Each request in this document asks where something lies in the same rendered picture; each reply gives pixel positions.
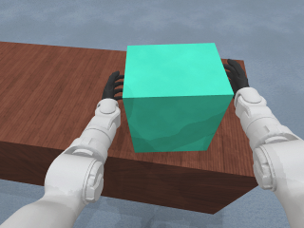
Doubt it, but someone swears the left robot forearm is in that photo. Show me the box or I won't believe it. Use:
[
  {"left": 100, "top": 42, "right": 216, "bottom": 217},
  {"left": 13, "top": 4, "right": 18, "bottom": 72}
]
[{"left": 44, "top": 98, "right": 121, "bottom": 193}]

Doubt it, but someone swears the carton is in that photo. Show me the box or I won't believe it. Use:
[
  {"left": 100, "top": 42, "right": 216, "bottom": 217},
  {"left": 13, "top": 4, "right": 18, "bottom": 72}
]
[{"left": 123, "top": 43, "right": 235, "bottom": 153}]

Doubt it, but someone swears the left robot hand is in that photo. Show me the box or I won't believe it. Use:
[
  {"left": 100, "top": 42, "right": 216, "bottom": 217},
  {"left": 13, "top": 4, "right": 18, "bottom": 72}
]
[{"left": 102, "top": 70, "right": 124, "bottom": 101}]

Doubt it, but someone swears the right robot hand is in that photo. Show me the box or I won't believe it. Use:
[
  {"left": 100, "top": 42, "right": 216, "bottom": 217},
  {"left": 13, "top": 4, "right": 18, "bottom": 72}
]
[{"left": 222, "top": 59, "right": 249, "bottom": 99}]

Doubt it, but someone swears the left robot upper arm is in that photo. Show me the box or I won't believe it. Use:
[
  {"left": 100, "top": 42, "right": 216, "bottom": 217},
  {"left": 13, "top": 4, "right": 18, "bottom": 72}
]
[{"left": 0, "top": 153, "right": 105, "bottom": 228}]

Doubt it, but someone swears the pedestal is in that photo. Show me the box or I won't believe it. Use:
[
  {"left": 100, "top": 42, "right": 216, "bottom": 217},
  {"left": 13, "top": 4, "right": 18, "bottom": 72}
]
[{"left": 0, "top": 41, "right": 258, "bottom": 215}]

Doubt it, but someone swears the right robot upper arm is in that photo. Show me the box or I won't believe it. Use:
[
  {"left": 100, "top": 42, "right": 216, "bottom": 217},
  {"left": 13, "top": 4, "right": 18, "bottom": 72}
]
[{"left": 253, "top": 140, "right": 304, "bottom": 228}]

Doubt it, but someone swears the right robot forearm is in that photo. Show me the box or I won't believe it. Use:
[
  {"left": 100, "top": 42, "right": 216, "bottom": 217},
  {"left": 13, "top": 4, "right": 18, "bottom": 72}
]
[{"left": 234, "top": 87, "right": 303, "bottom": 151}]

